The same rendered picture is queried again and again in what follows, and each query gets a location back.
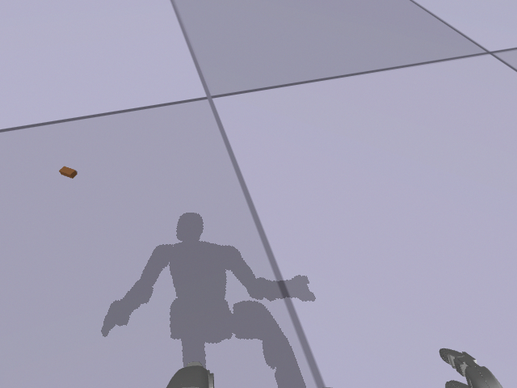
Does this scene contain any right robot hand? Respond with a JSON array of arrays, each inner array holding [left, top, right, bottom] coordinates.
[[439, 348, 503, 388]]

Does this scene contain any small box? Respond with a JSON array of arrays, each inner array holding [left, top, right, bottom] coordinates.
[[59, 167, 78, 178]]

